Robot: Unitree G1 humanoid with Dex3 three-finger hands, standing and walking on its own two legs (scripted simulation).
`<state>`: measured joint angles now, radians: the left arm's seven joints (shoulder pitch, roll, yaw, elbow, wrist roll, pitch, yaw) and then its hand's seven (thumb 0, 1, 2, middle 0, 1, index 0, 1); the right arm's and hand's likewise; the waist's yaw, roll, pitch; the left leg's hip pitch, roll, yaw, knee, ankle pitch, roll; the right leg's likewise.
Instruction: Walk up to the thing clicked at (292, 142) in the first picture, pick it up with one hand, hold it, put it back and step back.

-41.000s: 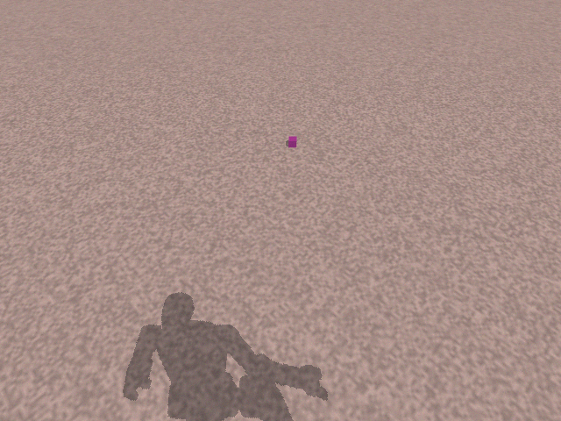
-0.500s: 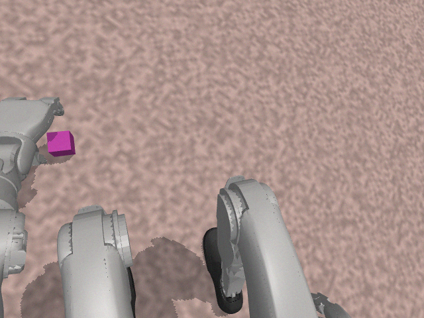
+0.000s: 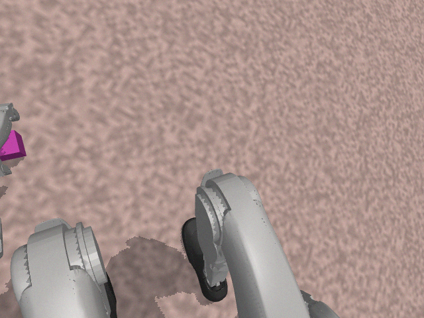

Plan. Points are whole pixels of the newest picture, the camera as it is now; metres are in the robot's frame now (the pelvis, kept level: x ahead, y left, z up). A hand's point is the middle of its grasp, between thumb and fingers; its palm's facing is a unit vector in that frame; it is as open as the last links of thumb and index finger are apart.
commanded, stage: rest palm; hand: left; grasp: from above
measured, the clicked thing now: (7, 145) +0.48 +0.25 -0.29
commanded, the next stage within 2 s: close in 0.72 s
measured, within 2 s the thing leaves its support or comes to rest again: neither
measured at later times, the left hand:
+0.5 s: hand (0, 153) +0.46 +0.25 -0.25, palm faces -0.48 -0.10 -0.87, open 10.4 cm
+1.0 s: hand (7, 148) +0.47 +0.24 -0.26, palm faces -0.44 -0.07 -0.89, open 9.5 cm
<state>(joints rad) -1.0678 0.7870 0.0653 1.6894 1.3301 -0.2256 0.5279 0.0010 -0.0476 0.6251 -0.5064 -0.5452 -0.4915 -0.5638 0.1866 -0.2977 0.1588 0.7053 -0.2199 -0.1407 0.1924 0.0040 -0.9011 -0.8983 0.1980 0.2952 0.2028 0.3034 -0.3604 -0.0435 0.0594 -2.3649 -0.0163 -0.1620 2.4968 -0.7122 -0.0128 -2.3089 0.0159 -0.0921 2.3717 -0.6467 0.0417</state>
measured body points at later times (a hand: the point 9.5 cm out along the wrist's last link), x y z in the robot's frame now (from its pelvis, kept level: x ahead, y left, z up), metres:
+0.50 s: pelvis +0.00 +0.00 -0.01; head +0.28 +0.09 +0.34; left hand +0.48 +0.26 -0.20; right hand +0.03 -0.26 -0.08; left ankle +0.07 +0.13 -0.27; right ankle +0.11 -0.12 -0.27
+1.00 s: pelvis +0.00 +0.01 -0.01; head +0.28 +0.11 +0.33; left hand +0.49 +0.25 -0.21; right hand +0.03 -0.25 -0.06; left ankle +0.07 +0.13 -0.27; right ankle +0.11 -0.12 -0.27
